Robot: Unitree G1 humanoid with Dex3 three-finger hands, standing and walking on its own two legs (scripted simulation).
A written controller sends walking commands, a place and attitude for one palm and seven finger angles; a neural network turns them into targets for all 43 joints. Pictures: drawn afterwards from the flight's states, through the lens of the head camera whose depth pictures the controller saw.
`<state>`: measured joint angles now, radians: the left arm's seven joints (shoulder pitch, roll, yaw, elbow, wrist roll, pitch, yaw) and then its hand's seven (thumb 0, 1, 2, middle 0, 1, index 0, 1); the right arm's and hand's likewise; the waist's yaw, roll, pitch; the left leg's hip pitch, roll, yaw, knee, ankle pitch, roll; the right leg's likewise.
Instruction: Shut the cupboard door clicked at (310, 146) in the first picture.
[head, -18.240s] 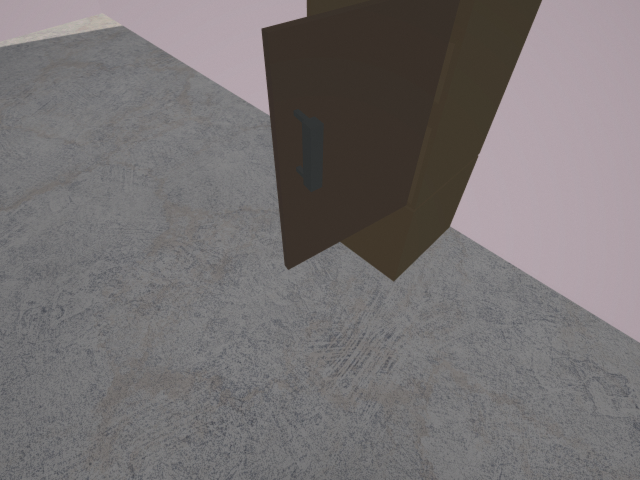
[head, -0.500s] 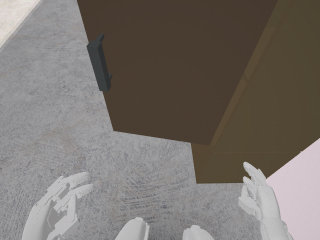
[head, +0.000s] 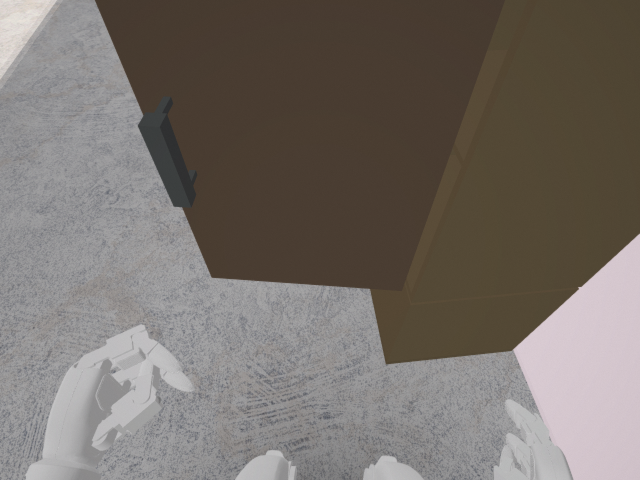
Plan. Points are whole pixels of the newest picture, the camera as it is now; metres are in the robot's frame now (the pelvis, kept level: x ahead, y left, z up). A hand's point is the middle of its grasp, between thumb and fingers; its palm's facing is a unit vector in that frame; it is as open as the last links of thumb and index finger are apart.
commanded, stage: raise the hand and make a fist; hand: left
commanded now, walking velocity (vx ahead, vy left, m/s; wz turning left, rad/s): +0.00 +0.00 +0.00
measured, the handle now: (175, 153) +0.51 +0.24 +0.11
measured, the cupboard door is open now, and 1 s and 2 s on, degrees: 79 79 79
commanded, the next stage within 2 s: bring the fist close to the handle in 0.92 s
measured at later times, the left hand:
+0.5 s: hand (124, 348) +0.23 +0.21 +0.11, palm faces -0.01 -1.00 -0.06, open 3.1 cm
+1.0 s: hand (133, 344) +0.23 +0.20 +0.11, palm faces +0.00 -1.00 -0.06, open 3.1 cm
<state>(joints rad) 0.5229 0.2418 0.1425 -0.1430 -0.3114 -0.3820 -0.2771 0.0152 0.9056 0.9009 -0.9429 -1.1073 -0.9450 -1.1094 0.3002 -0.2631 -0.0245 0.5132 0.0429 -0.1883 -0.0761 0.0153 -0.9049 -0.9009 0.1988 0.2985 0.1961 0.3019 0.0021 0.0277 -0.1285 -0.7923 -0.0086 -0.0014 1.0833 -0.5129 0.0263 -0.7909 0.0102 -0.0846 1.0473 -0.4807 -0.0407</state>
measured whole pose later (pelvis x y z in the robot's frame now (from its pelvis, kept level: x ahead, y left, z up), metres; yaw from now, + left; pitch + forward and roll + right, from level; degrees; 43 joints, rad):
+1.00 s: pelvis +0.01 +0.01 +0.03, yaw +0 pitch +7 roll -1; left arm 0.37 0.26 0.16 -0.10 -0.28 -0.26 -0.23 0.02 0.90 0.90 -1.30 -1.50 -1.30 -1.50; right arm 0.27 -0.25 0.04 0.52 0.05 -0.22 -0.05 0.01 -0.90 -0.90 0.20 0.30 0.20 0.30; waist 0.01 0.04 -0.10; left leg -0.58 -0.02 0.00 0.90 -0.45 0.04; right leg -0.57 0.00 -0.07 0.86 -0.41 -0.02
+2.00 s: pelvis +0.01 +0.01 +0.04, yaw -1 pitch +11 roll -1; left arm -0.41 0.35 0.27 0.67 -0.23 -0.29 -0.25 0.02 0.90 0.90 -1.30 -1.50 -1.30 -1.50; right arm 0.30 -0.26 0.03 0.62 0.05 -0.10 -0.05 0.01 -0.90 -0.90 0.20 0.30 0.20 0.30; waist -0.05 0.02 -0.09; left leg -0.62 -0.02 0.02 0.84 -0.42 0.04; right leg -0.63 0.01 -0.05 0.82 -0.38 -0.03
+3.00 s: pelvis +0.00 +0.01 +0.03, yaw -1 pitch +14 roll -2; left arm -0.72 0.48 0.32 1.06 -0.19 -0.36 -0.40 0.02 0.89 0.91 -1.31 -1.50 -1.32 -1.50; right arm 0.35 -0.28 0.03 0.65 0.04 -0.01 -0.05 0.01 -0.91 -0.90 0.20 0.30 0.20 0.30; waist -0.10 0.01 -0.08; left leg -0.72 -0.01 0.02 0.90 -0.42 0.04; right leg -0.72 0.02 -0.06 0.85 -0.37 -0.02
